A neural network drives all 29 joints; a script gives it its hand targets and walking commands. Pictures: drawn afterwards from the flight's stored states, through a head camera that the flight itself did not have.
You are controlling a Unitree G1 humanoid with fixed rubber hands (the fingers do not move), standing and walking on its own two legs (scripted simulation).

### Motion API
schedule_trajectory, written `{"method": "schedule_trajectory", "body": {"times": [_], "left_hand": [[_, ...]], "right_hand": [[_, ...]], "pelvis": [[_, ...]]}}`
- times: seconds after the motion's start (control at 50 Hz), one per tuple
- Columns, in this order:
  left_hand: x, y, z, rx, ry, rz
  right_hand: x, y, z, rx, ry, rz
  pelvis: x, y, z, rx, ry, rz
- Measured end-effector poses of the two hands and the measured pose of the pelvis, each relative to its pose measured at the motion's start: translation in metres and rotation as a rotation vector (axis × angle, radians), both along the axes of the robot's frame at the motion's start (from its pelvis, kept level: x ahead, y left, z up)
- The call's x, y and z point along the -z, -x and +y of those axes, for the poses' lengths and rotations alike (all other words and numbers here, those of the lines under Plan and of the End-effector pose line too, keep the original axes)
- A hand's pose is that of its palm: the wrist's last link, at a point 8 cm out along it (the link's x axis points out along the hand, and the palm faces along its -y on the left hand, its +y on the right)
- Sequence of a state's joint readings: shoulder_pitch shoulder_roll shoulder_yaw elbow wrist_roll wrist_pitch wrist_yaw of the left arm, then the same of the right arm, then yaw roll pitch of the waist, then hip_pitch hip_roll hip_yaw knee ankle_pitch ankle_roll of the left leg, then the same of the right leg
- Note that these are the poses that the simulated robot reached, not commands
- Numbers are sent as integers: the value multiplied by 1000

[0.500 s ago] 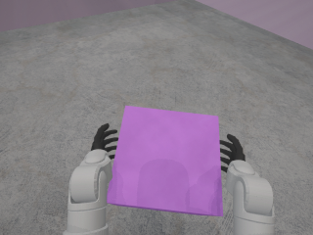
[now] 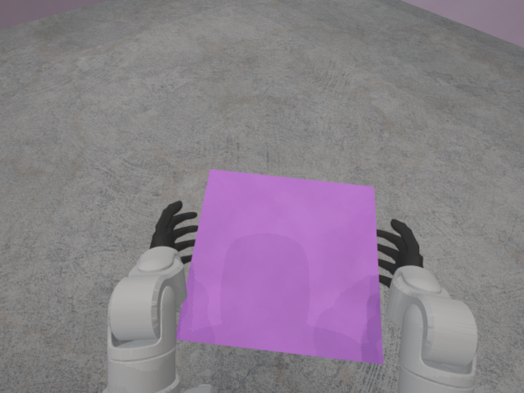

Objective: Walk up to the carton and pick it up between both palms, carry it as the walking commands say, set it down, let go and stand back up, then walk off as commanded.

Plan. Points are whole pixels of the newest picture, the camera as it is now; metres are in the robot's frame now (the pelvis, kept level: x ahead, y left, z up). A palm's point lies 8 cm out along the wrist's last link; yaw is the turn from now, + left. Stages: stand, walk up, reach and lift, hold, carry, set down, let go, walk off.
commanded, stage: carry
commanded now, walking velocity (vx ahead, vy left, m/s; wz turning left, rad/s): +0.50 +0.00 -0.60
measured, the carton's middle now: (280, 270) +0.30 -0.01 +0.00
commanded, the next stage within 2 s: none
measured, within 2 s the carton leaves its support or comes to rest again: neither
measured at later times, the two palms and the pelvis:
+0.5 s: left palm (260, 117) +0.55 +0.04 +0.10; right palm (437, 167) +0.46 -0.26 +0.08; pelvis +0.26 -0.05 -0.02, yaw -13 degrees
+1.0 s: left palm (346, 40) +0.82 -0.15 +0.11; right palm (487, 99) +0.64 -0.41 +0.10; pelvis +0.51 -0.13 +0.00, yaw -32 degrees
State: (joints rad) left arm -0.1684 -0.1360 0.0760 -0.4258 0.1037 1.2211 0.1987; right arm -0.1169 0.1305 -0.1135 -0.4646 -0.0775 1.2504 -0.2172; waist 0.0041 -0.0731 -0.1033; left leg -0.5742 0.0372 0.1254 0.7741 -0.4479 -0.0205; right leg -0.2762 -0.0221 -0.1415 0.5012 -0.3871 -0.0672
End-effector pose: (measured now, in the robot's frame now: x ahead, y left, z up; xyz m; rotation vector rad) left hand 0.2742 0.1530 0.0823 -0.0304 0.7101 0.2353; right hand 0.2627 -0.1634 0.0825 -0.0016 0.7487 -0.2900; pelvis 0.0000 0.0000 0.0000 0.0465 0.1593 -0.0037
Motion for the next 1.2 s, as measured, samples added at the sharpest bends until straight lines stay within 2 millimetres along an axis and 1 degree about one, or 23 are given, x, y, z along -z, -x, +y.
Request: {"method": "schedule_trajectory", "body": {"times": [0.08,0.14,0.16,0.22,0.3,0.36,0.4,0.46,0.5,0.58,0.64,0.7,0.76,0.8,0.82,0.86,0.92,0.98,1.02,1.06,1.1,1.14,1.2], "left_hand": [[8,-35,5,2,3,-4],[7,-72,7,23,4,-46],[6,-82,5,30,9,-47],[-6,-114,-10,89,3,-51],[-29,-161,-40,181,-15,-102],[-37,-194,-64,231,-27,-124],[-38,-216,-79,246,-34,-125],[-30,-251,-101,248,-43,-117],[-19,-274,-113,237,-40,-103],[6,-312,-127,216,-29,14],[17,-340,-136,207,-20,58],[17,-375,-147,221,-6,39],[11,-417,-164,269,12,-24],[6,-447,-179,312,28,-70],[3,-459,-188,331,39,-77],[-4,-480,-210,384,46,-78],[-20,-509,-248,477,37,-96],[-31,-537,-286,553,17,-120],[-32,-554,-310,587,-3,-117],[-28,-572,-334,603,-16,-109],[-18,-590,-353,604,-20,-96],[-7,-608,-366,595,-20,-51],[12,-634,-379,566,-4,22]], "right_hand": [[7,-36,5,3,-7,-4],[8,-64,7,23,-6,-46],[7,-71,5,30,0,-46],[-2,-86,-8,87,-9,-50],[-17,-105,-33,178,-25,-103],[-21,-124,-53,226,-38,-126],[-19,-141,-67,242,-47,-128],[-9,-174,-88,245,-59,-120],[0,-200,-101,234,-46,-106],[16,-243,-117,214,-29,12],[22,-274,-126,206,-21,56],[20,-305,-137,220,-12,35],[12,-334,-150,266,6,-28],[5,-350,-160,309,20,-73],[2,-355,-167,328,28,-79],[-6,-361,-183,379,32,-81],[-17,-365,-208,471,23,-100],[-19,-372,-233,548,3,-125],[-16,-381,-251,582,-16,-123],[-9,-394,-271,600,-30,-116],[0,-412,-290,601,-25,-101],[6,-432,-304,593,-23,-54],[13,-465,-322,566,-7,18]], "pelvis": [[5,-34,5,33,15,0],[13,-66,12,66,29,-17],[11,-76,13,90,21,-30],[2,-104,14,148,33,-62],[-5,-145,10,192,45,-99],[-4,-177,1,211,51,-122],[-1,-200,-10,224,50,-135],[10,-237,-31,239,40,-123],[17,-258,-46,232,41,-108],[10,-292,-66,239,28,-47],[5,-317,-77,251,24,-18],[4,-345,-83,291,22,-6],[8,-381,-85,325,39,-5],[12,-408,-87,367,50,-20],[11,-420,-90,398,39,-34],[5,-441,-96,449,35,-58],[-1,-473,-108,504,47,-86],[-2,-503,-123,537,60,-104],[-1,-523,-137,557,65,-111],[5,-543,-156,572,61,-103],[12,-560,-175,568,62,-80],[11,-575,-191,578,58,-51],[7,-597,-210,574,41,-8]]}}
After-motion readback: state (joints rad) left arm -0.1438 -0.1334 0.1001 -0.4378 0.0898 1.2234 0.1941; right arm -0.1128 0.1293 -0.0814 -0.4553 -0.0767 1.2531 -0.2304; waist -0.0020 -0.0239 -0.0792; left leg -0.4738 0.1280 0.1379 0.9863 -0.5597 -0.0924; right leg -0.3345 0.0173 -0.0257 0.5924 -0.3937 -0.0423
